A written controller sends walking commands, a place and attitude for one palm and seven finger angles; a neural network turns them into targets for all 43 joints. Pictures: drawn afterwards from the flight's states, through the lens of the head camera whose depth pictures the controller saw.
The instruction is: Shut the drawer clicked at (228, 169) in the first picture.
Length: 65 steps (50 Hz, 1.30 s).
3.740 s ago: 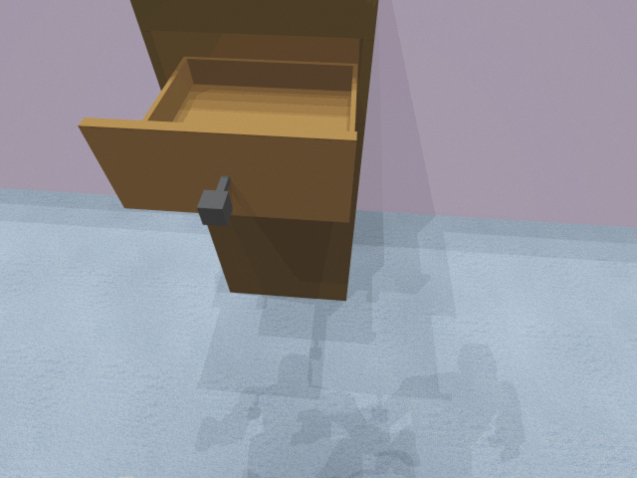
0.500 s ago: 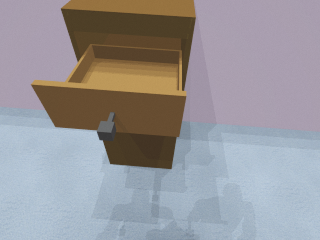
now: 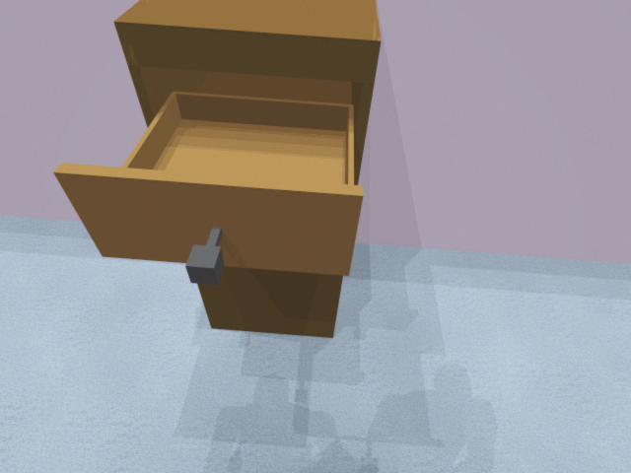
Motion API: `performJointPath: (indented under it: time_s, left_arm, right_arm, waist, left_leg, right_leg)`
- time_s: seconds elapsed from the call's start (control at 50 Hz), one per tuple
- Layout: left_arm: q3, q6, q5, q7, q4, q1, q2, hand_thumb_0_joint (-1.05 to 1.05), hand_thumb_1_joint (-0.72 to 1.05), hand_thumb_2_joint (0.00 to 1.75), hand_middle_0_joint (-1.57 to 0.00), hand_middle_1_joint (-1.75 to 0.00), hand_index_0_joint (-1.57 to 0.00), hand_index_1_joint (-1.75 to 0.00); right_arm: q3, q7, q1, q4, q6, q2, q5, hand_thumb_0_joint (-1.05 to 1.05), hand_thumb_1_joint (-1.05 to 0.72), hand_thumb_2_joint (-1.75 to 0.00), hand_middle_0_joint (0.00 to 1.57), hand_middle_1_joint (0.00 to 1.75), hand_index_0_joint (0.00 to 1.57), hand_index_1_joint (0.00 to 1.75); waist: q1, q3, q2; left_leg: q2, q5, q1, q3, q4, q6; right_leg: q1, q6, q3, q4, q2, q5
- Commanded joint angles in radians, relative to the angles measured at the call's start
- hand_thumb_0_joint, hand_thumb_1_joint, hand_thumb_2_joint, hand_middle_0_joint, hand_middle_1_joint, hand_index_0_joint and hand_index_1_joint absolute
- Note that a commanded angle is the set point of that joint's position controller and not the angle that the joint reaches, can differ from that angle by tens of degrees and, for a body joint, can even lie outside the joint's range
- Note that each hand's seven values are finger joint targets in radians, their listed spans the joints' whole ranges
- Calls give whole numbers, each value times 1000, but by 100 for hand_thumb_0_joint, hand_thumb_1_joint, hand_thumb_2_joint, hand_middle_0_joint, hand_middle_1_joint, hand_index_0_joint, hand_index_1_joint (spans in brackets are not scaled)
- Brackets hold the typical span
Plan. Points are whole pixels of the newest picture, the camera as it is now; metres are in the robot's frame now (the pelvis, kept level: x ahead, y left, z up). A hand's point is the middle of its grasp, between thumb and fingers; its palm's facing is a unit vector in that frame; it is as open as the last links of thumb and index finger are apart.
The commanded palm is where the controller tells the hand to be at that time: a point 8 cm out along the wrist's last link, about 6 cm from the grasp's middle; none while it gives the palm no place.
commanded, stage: look again from close up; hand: left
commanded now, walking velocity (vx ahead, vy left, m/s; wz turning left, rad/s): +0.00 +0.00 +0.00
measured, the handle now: (209, 253) +0.37 +0.17 +0.08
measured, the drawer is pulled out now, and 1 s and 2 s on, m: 0.30 0.30 0.30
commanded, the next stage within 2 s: shuffle to correct the standing spot in 0.20 s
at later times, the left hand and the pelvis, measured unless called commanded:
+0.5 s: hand out of the picture -0.02 +0.16 -0.18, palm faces +0.01 -0.98 -0.17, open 7.4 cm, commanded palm none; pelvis +0.01 +0.00 +0.00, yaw -1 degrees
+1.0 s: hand out of the picture +0.06 +0.13 -0.18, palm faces +0.05 -0.99 -0.15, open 7.4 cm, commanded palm none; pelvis +0.08 -0.01 +0.00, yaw -1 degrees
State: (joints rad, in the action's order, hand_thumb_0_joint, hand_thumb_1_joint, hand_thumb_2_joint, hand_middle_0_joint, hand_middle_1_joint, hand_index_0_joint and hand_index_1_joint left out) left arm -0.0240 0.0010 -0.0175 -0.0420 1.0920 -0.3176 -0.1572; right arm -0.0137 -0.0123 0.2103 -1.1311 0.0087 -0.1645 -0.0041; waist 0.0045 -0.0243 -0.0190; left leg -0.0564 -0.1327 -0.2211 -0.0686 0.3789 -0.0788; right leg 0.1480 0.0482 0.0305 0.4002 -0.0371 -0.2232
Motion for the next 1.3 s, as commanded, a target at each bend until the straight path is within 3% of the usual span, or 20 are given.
performJointPath:
  time_s: [0.0,0.28,0.34,0.42,0.52,0.66,0.7,0.74,0.78,0.82,0.86,0.94,1.06,1.1,1.12,1.14,1.18,1.22,1.24,1.28]
  left_arm:
    - [18,18,-3,-5,-20,-72,-104,0,90,90,-20,-30,-20,-30]
    - [22,15,-2,-5,-14,-90,-92,0,90,90,-20,-30,-20,-30]
    - [17,11,-3,-2,-1,-108,-68,0,90,90,-20,-30,-20,-30]
    - [28,0,-12,9,2,-143,-53,0,90,90,-20,-30,-20,-30]
    - [38,5,-12,18,-1,-182,-35,0,90,90,-20,-30,-20,-30]
    - [52,19,-3,17,2,-199,-63,0,90,90,-20,-30,-20,-30]
    - [62,22,1,13,9,-218,-79,0,90,90,-20,-30,-20,-30]
    - [61,23,2,8,10,-214,-72,0,90,90,-20,-30,-20,-30]
    - [53,22,2,0,11,-182,-49,0,90,90,-20,-30,-20,-30]
    - [44,19,6,-14,11,-172,-33,0,90,90,-20,-30,-20,-30]
    - [47,11,9,-25,4,-164,-55,0,90,90,-20,-30,-20,-30]
    - [54,-4,6,-27,-34,-114,-52,0,90,90,-20,-30,-20,-30]
    - [61,-16,3,-12,-77,-61,-46,0,90,90,-20,-30,-20,-30]
    - [62,-15,-1,-11,-70,-65,-65,0,90,90,-20,-30,-20,-30]
    - [58,14,-9,-43,-80,-86,-128,0,90,90,-20,-30,-20,-30]
    - [64,25,-9,-42,-102,-67,-162,0,90,90,-20,-30,-20,-30]
    - [59,33,4,-35,-142,-51,-156,0,90,90,-20,-30,-20,-30]
    - [53,24,3,-26,-175,-14,-163,0,90,90,-20,-30,-20,-30]
    - [47,15,2,-23,-186,12,-159,0,90,90,-20,-30,-20,-30]
    - [43,13,2,-18,-192,12,-158,0,90,90,-20,-30,-20,-30]
  right_arm:
    - [-23,-5,35,24,12,-125,1,0,-90,-90,20,30,20,30]
    - [-22,-8,56,16,14,-117,0,0,-90,-90,20,30,20,30]
    - [-20,-8,77,1,7,-104,-5,0,-90,-90,20,30,20,30]
    - [-35,-8,77,9,-5,-127,-10,0,-90,-90,20,30,20,30]
    - [-44,-10,91,20,1,-119,-11,0,-90,-90,20,30,20,30]
    - [-29,-11,100,43,20,-53,-7,0,-90,-90,20,30,20,30]
    - [-21,-12,96,51,28,-32,-9,0,-90,-90,20,30,20,30]
    - [-13,-16,93,52,33,-24,-7,0,-90,-90,20,30,20,30]
    - [-5,-28,131,22,37,-29,-3,0,-90,-90,20,30,20,30]
    - [-7,-45,176,-9,39,-59,1,0,-90,-90,20,30,20,30]
    - [-15,-55,162,0,27,-84,6,0,-90,-90,20,30,20,30]
    - [-36,-54,140,34,11,-89,2,0,-90,-90,20,30,20,30]
    - [-45,-50,84,69,9,-113,-8,0,-90,-90,20,30,20,30]
    - [-43,-44,56,73,7,-105,-7,0,-90,-90,20,30,20,30]
    - [-51,-32,40,157,15,-172,15,0,-90,-90,20,30,20,30]
    - [-45,-24,49,188,14,-154,9,0,-90,-90,20,30,20,30]
    - [-37,-14,70,203,17,-119,-6,0,-90,-90,20,30,20,30]
    - [-36,-11,58,215,5,-115,-3,0,-90,-90,20,30,20,30]
    - [-32,-9,53,216,1,-115,-7,0,-90,-90,20,30,20,30]
    - [-28,-11,45,216,-3,-131,-8,0,-90,-90,20,30,20,30]
  waist:
    - [2,-42,3]
    - [-3,-42,16]
    - [0,-49,6]
    - [-12,-108,70]
    - [-17,-105,51]
    - [-11,-130,-104]
    - [-13,-102,-137]
    - [-7,-86,-107]
    - [11,-47,-4]
    - [11,20,110]
    - [4,11,91]
    - [6,1,61]
    - [-14,27,100]
    - [-23,58,92]
    - [-12,107,27]
    - [1,134,51]
    - [-1,212,-109]
    - [9,176,-95]
    - [10,131,-23]
    - [6,42,-27]
  left_leg:
    - [153,-100,49,168,-105,49]
    - [160,-132,41,178,-127,47]
    - [164,-263,32,190,-146,48]
    - [200,-509,-56,237,-206,25]
    - [205,-498,-76,227,-172,7]
    - [105,-252,-97,67,102,35]
    - [79,-185,-137,6,201,46]
    - [86,-82,-110,-7,203,53]
    - [125,207,28,41,128,50]
    - [174,673,166,87,140,28]
    - [188,838,196,96,153,27]
    - [206,809,203,112,114,19]
    - [264,674,183,175,47,-38]
    - [230,537,131,156,60,-12]
    - [215,791,205,120,273,36]
    - [178,713,118,75,303,84]
    - [125,321,15,61,241,58]
    - [116,162,20,56,184,51]
    - [125,191,42,65,152,51]
    - [154,204,31,101,135,39]
  right_leg:
    - [97,-51,57,-81,-64,9]
    - [81,-49,49,-77,-61,4]
    - [84,-45,30,-71,-41,-70]
    - [121,-49,-22,9,-5,-200]
    - [114,-66,-25,23,-3,-189]
    - [111,-126,138,-90,-94,-211]
    - [45,-157,187,-95,-135,-132]
    - [21,-161,166,-51,-144,111]
    - [33,-110,60,64,-82,408]
    - [40,-58,2,104,-52,428]
    - [43,-47,-8,86,-50,420]
    - [73,-41,-20,109,-49,349]
    - [84,-35,-36,121,-24,17]
    - [15,-41,-19,62,-44,163]
    - [106,-37,0,26,-53,400]
    - [-16,-65,-3,49,-92,637]
    - [-134,-106,26,154,-136,814]
    - [-82,-109,31,153,-132,680]
    - [-29,-107,30,144,-111,527]
    - [50,-96,24,94,-73,305]
